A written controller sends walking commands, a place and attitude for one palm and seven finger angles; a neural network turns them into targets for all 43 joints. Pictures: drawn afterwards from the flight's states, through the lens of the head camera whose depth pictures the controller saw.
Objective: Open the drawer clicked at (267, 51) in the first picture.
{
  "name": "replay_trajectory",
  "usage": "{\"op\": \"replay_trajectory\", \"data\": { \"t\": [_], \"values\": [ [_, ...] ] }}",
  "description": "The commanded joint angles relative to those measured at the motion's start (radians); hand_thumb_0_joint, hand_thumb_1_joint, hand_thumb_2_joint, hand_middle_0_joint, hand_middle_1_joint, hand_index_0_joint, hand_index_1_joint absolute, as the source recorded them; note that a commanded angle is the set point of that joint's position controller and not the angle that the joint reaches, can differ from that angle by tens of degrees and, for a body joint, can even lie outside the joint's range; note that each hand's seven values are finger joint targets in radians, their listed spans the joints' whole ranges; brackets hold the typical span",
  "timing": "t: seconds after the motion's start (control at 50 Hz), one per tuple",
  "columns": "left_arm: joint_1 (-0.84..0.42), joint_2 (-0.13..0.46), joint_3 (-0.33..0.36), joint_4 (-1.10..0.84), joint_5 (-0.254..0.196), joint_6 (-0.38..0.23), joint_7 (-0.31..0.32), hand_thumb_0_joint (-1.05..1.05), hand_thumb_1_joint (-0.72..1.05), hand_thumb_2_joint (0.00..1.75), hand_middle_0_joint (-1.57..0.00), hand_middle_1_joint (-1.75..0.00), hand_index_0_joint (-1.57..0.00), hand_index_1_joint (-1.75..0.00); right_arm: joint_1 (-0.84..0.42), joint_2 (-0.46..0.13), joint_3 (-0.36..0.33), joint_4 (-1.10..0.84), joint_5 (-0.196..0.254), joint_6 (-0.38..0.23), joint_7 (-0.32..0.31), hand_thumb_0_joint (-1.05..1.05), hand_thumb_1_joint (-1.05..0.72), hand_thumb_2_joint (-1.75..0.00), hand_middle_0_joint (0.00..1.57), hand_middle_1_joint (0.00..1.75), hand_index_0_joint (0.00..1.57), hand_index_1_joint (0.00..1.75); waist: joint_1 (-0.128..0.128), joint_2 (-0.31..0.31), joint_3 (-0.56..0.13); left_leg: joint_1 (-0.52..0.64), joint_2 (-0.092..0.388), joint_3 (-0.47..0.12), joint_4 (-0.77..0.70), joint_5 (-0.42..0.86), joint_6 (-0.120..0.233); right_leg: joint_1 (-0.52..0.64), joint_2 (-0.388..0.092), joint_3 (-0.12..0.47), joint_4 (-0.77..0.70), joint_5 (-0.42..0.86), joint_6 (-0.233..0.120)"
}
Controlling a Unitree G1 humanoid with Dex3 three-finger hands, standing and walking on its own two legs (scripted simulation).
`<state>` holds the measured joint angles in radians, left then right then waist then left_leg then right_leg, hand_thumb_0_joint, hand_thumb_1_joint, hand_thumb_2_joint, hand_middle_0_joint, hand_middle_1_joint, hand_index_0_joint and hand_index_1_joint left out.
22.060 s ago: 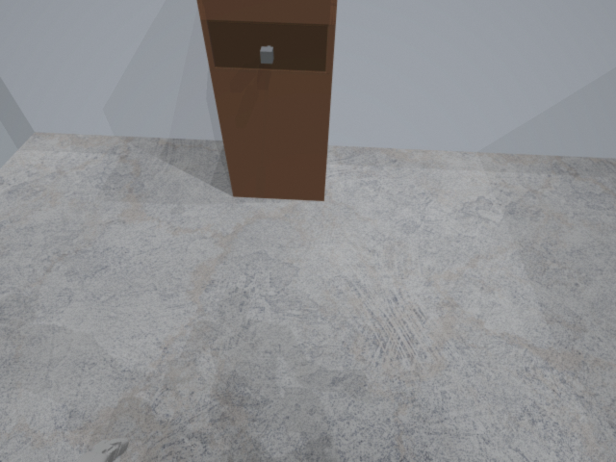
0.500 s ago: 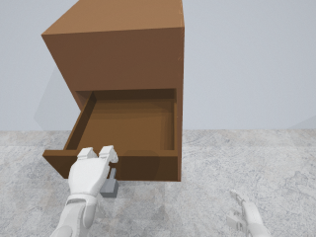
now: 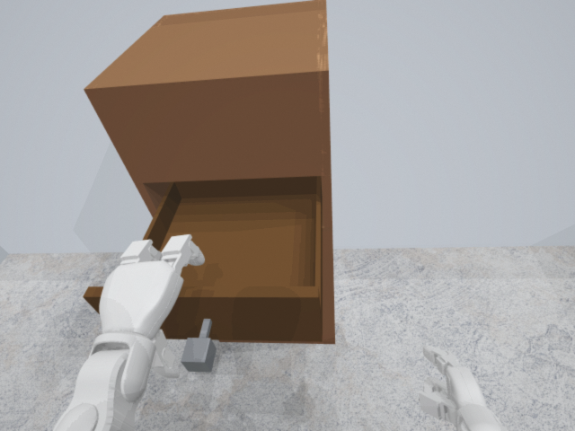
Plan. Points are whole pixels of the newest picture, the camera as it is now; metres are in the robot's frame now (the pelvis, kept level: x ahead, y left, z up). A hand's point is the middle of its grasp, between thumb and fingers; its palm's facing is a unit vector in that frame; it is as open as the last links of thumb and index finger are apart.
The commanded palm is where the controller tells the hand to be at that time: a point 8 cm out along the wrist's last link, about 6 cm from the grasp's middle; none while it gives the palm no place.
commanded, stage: lift the hand off the handle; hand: left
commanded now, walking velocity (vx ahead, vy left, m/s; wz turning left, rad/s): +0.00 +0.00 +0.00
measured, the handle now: (202, 342) +0.26 +0.20 -0.06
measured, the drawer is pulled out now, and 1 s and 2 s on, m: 0.29 0.29 0.29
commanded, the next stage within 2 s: draw the hand back to the body in 0.06 s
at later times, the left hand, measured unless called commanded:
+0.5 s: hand (133, 318) +0.21 +0.23 +0.10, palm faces +0.10 -0.12 -0.99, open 13.9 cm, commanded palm +0.18 +0.23 +0.16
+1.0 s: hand (120, 312) +0.19 +0.22 +0.15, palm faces +0.31 -0.88 -0.36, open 13.3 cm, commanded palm +0.15 +0.26 +0.17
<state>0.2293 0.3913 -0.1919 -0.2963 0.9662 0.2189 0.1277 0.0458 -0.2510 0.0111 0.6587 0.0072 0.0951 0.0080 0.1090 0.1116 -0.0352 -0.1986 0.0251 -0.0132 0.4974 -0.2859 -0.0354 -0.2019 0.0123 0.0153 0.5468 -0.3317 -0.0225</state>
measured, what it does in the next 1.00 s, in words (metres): stands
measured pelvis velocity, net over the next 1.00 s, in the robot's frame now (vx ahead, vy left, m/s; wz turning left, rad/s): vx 0.00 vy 0.01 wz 0.01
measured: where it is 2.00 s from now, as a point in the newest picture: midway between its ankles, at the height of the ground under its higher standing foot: outside the picture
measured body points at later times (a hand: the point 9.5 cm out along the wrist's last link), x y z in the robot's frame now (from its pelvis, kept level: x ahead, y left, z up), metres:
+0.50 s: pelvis -0.01 +0.02 +0.00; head -0.02 -0.03 +0.45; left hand +0.20 +0.24 +0.15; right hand +0.22 -0.17 -0.10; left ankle -0.01 +0.15 -0.73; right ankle -0.02 -0.10 -0.73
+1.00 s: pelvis +0.00 +0.01 +0.01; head -0.01 +0.00 +0.45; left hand +0.17 +0.26 +0.17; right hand +0.21 -0.18 -0.07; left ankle -0.01 +0.15 -0.73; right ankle -0.02 -0.10 -0.73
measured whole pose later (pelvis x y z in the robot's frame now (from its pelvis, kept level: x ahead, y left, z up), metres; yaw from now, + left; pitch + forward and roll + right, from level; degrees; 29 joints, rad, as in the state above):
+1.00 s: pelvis +0.00 +0.01 +0.01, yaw +0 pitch -4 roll +0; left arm 0.46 0.30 0.14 -0.50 0.01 -0.05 0.11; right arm 0.15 -0.19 0.06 0.60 -0.01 -0.12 -0.08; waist 0.06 0.04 0.04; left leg -0.11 0.03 -0.02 0.45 -0.27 -0.03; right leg -0.08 0.01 0.01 0.44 -0.28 -0.01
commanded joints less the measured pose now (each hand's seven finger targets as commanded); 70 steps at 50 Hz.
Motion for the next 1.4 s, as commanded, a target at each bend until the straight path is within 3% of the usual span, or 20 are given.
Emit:
{"op": "replay_trajectory", "data": {
  "t": [0.0, 0.08, 0.22, 0.24, 0.36, 0.44, 0.54, 0.62, 0.66, 0.74, 0.76, 0.78, 0.8, 0.82, 0.88, 0.94, 1.02, 1.1, 1.2, 1.38],
  "values": [
    [-0.161, 0.117, 0.117, -0.14, 0.003, 0.005, 0.016, 0.0, -0.5, 0.3, -0.3, -1.2, -0.3, -1.2, -0.198, -0.049, -0.012, -0.167, 0.007, -0.05, -0.005, 0.0, -0.9, -0.9, 0.2, 0.3, 0.2, 0.3, -0.003, -0.139, -0.111, 0.058, -0.057, 0.058, -0.039, 0.285, 0.063, 0.033, 0.008, -0.002, -0.12, 0.346, 0.017],
    [-0.195, 0.152, 0.141, -0.136, -0.006, 0.006, -0.011, 0.0, -0.5, 0.3, -0.3, -1.2, -0.3, -1.2, -0.202, -0.061, -0.011, -0.168, 0.005, -0.043, -0.012, 0.0, -0.9, -0.9, 0.2, 0.3, 0.2, 0.3, -0.003, -0.153, -0.117, 0.048, -0.059, 0.06, -0.054, 0.264, 0.062, 0.054, 0.005, -0.001, -0.128, 0.326, 0.021],
    [-0.161, 0.199, 0.215, -0.267, -0.011, -0.073, 0.014, 0.0, -0.5, 0.3, -0.3, -1.2, -0.3, -1.2, -0.201, -0.057, -0.015, -0.189, -0.003, -0.06, -0.015, 0.0, -0.9, -0.9, 0.2, 0.3, 0.2, 0.3, 0.013, -0.056, -0.2, 0.079, -0.055, 0.046, -0.039, 0.31, 0.054, 0.08, 0.008, 0.006, -0.11, 0.365, -0.002],
    [-0.14, 0.139, 0.163, -0.263, 0.003, -0.078, 0.017, 0.0, -0.5, 0.3, -0.3, -1.2, -0.3, -1.2, -0.198, -0.042, -0.008, -0.189, -0.007, -0.065, -0.008, 0.0, -0.9, -0.9, 0.2, 0.3, 0.2, 0.3, 0.016, -0.073, -0.201, 0.079, -0.058, 0.051, -0.033, 0.325, 0.059, 0.069, 0.003, -0.013, -0.105, 0.361, 0.0],
    [-0.137, 0.166, 0.198, -0.161, -0.003, -0.044, 0.033, 0.0, -0.5, 0.3, -0.3, -1.2, -0.3, -1.2, -0.191, -0.052, -0.014, -0.155, 0.002, -0.05, -0.006, 0.0, -0.9, -0.9, 0.2, 0.3, 0.2, 0.3, -0.001, -0.109, -0.085, 0.051, -0.044, 0.044, -0.074, 0.256, 0.05, 0.022, 0.017, -0.017, -0.142, 0.247, 0.0],
    [-0.147, 0.15, 0.171, -0.24, 0.004, -0.028, 0.02, 0.0, -0.5, 0.3, -0.3, -1.2, -0.3, -1.2, -0.211, -0.053, -0.007, -0.183, 0.003, -0.056, -0.005, 0.0, -0.9, -0.9, 0.2, 0.3, 0.2, 0.3, 0.014, -0.089, -0.17, 0.074, -0.044, 0.044, -0.073, 0.275, 0.056, 0.054, 0.008, -0.031, -0.123, 0.249, 0.0],
    [-0.101, 0.158, 0.172, -0.303, -0.014, -0.044, -0.004, 0.0, -0.5, 0.3, -0.3, -1.2, -0.3, -1.2, -0.206, -0.054, -0.002, -0.2, 0.002, -0.06, -0.007, 0.0, -0.9, -0.9, 0.2, 0.3, 0.2, 0.3, 0.016, -0.069, -0.176, 0.084, -0.04, 0.036, -0.081, 0.282, 0.059, 0.062, 0.009, -0.045, -0.123, 0.239, -0.002],
    [-0.036, 0.245, 0.281, -0.269, -0.033, -0.052, 0.0, 0.0, -0.5, 0.3, -0.3, -1.2, -0.3, -1.2, -0.209, -0.07, -0.006, -0.187, 0.007, -0.052, -0.013, 0.0, -0.9, -0.9, 0.2, 0.3, 0.2, 0.3, 0.014, -0.071, -0.097, 0.051, -0.029, 0.032, -0.092, 0.245, 0.046, 0.055, 0.019, -0.029, -0.14, 0.228, -0.004],
    [-0.022, 0.225, 0.27, -0.245, -0.029, -0.057, -0.001, 0.0, -0.5, 0.3, -0.3, -1.2, -0.3, -1.2, -0.201, -0.059, -0.004, -0.174, 0.005, -0.05, -0.011, 0.0, -0.9, -0.9, 0.2, 0.3, 0.2, 0.3, 0.013, -0.091, -0.074, 0.057, -0.033, 0.034, -0.1, 0.25, 0.048, 0.052, 0.018, -0.029, -0.149, 0.218, -0.003],
    [-0.034, 0.228, 0.281, -0.304, -0.039, -0.06, 0.001, 0.0, -0.5, 0.3, -0.3, -1.2, -0.3, -1.2, -0.205, -0.061, 0.001, -0.195, 0.002, -0.056, -0.015, 0.0, -0.9, -0.9, 0.2, 0.3, 0.2, 0.3, 0.018, -0.064, -0.118, 0.067, -0.032, 0.035, -0.089, 0.241, 0.049, 0.055, 0.007, -0.036, -0.148, 0.203, 0.0],
    [-0.067, -0.13, 0.238, -0.334, -0.815, -0.172, -0.025, 0.0, -0.47, 0.32, -0.3, -1.18, -0.3, -1.18, -0.132, 0.006, 0.001, -0.28, 0.014, -0.122, -0.039, 0.0, -0.9, -0.9, 0.2, 0.3, 0.2, 0.3, -0.099, -0.224, 0.004, 0.163, 0.0, 0.039, -0.069, 0.148, 0.086, 0.006, 0.025, -0.055, -0.173, 0.184, 0.01],
    [0.039, 0.009, 0.336, -0.289, -0.861, -0.23, -0.016, 0.0, -0.43, 0.33, -0.29, -1.15, -0.29, -1.15, -0.123, -0.033, 0.002, -0.251, -0.002, -0.166, -0.059, 0.0, -0.9, -0.9, 0.2, 0.3, 0.2, 0.3, -0.073, -0.244, -0.03, 0.163, 0.008, 0.04, -0.08, 0.106, 0.081, 0.029, 0.019, -0.055, -0.174, 0.154, 0.016],
    [0.073, 0.017, 0.346, -0.285, -0.867, -0.252, -0.012, 0.0, -0.4, 0.34, -0.29, -1.13, -0.29, -1.13, -0.134, -0.029, 0.011, -0.248, -0.002, -0.186, -0.067, 0.0, -0.9, -0.9, 0.2, 0.3, 0.2, 0.3, -0.059, -0.174, 0.004, 0.147, -0.002, 0.043, -0.092, 0.081, 0.076, 0.017, 0.018, -0.046, -0.186, 0.123, 0.013],
    [0.103, 0.085, 0.446, -0.341, -0.941, -0.277, -0.003, 0.0, -0.36, 0.36, -0.29, -1.11, -0.29, -1.11, -0.112, -0.046, 0.009, -0.239, -0.005, -0.194, -0.086, 0.0, -0.9, -0.9, 0.2, 0.3, 0.2, 0.3, -0.054, -0.173, -0.009, 0.135, 0.002, 0.032, -0.104, 0.075, 0.063, 0.033, 0.007, -0.047, -0.2, 0.096, 0.015],
    [0.06, 0.085, 0.468, -0.475, -0.974, -0.339, 0.017, 0.0, -0.26, 0.4, -0.28, -1.04, -0.28, -1.04, -0.069, -0.037, 0.012, -0.23, -0.023, -0.249, -0.111, 0.0, -0.9, -0.9, 0.2, 0.3, 0.2, 0.3, -0.048, -0.041, -0.075, 0.164, -0.005, 0.045, -0.103, 0.158, 0.053, 0.075, -0.014, -0.049, -0.195, 0.172, 0.013],
    [0.125, 0.066, 0.481, -0.442, -0.989, -0.353, 0.023, 0.0, -0.15, 0.45, -0.27, -0.98, -0.27, -0.98, -0.035, -0.031, 0.015, -0.207, -0.024, -0.278, -0.108, 0.0, -0.9, -0.9, 0.2, 0.3, 0.2, 0.3, -0.049, 0.03, -0.01, 0.123, -0.003, 0.045, -0.108, 0.19, 0.039, 0.075, -0.019, -0.053, -0.196, 0.209, 0.007],
    [0.194, 0.032, 0.473, -0.368, -1.001, -0.355, 0.007, 0.0, -0.01, 0.51, -0.26, -0.88, -0.26, -0.88, -0.019, -0.045, -0.002, -0.195, -0.019, -0.286, -0.097, 0.0, -0.9, -0.9, 0.2, 0.3, 0.2, 0.3, -0.053, -0.026, 0.039, 0.101, 0.007, 0.044, -0.111, 0.243, 0.037, 0.076, -0.014, -0.058, -0.197, 0.261, 0.008],
    [0.215, 0.041, 0.488, -0.39, -1.009, -0.369, -0.002, 0.0, 0.13, 0.57, -0.25, -0.8, -0.25, -0.8, -0.016, -0.057, -0.018, -0.201, -0.015, -0.287, -0.093, 0.0, -0.9, -0.9, 0.2, 0.3, 0.2, 0.3, -0.05, -0.105, -0.011, 0.115, 0.01, 0.048, -0.1, 0.282, 0.048, 0.093, -0.018, -0.055, -0.183, 0.313, 0.017],
    [0.26, 0.089, 0.549, -0.455, -1.007, -0.386, 0.007, 0.0, 0.31, 0.64, -0.24, -0.68, -0.24, -0.68, -0.016, -0.053, -0.029, -0.2, -0.012, -0.297, -0.095, 0.0, -0.9, -0.9, 0.2, 0.3, 0.2, 0.3, -0.041, -0.072, -0.096, 0.141, 0.006, 0.057, -0.075, 0.349, 0.048, 0.122, -0.024, -0.051, -0.162, 0.395, 0.016],
    [0.305, 0.088, 0.592, -0.397, -1.015, -0.374, 0.01, 0.0, 0.62, 0.78, -0.22, -0.48, -0.22, -0.48, -0.015, -0.045, -0.043, -0.179, 0.0, -0.285, -0.097, 0.0, -0.9, -0.9, 0.2, 0.3, 0.2, 0.3, -0.051, -0.093, -0.066, 0.132, 0.011, 0.066, -0.058, 0.391, 0.046, 0.094, -0.027, -0.057, -0.156, 0.464, 0.027]
  ]
}}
